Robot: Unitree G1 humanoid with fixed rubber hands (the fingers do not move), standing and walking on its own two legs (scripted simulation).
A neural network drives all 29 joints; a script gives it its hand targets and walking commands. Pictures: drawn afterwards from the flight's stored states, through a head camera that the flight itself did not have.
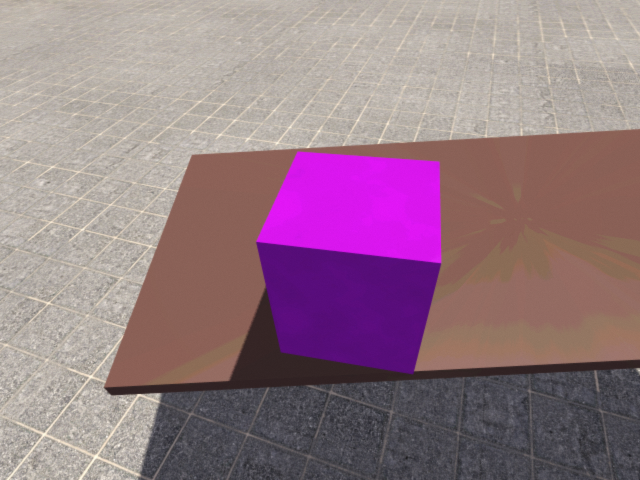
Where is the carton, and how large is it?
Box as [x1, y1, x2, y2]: [256, 152, 440, 373]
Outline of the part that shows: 297,152 256,241 280,350 282,352 412,373 440,265 439,162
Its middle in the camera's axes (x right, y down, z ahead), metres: +0.05 +0.03 +0.59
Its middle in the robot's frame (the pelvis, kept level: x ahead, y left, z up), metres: +0.44 -0.02 +0.04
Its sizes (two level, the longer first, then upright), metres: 0.210 0.200 0.250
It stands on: a table, 0.66 m high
